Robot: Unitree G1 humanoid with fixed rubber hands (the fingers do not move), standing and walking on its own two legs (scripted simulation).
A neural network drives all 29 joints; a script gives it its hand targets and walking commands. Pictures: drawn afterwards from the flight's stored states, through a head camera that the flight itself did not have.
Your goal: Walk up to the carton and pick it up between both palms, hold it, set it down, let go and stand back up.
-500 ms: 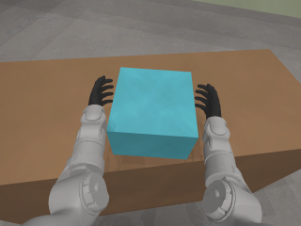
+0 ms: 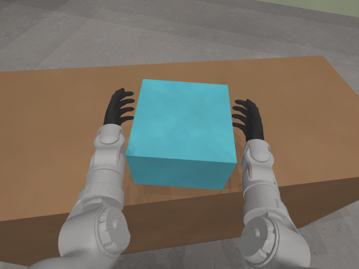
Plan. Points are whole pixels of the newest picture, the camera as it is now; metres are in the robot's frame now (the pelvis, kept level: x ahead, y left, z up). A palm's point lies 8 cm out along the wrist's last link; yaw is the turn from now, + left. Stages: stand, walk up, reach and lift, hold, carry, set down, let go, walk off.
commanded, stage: set down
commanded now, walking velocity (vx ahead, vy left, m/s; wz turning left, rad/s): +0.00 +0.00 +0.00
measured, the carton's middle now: (181, 133) +0.45 +0.00 +0.00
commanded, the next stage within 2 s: none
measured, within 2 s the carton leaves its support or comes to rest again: neither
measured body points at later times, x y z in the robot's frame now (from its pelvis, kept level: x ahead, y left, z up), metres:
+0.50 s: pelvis +0.00 +0.00 +0.00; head +0.06 +0.01 +0.45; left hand +0.43 +0.16 +0.07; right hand +0.42 -0.16 +0.07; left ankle -0.01 +0.11 -0.75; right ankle -0.02 -0.10 -0.75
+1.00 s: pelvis -0.02 +0.00 -0.02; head +0.06 +0.00 +0.42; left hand +0.44 +0.18 +0.03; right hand +0.44 -0.20 +0.04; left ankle -0.01 +0.11 -0.75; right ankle -0.02 -0.10 -0.75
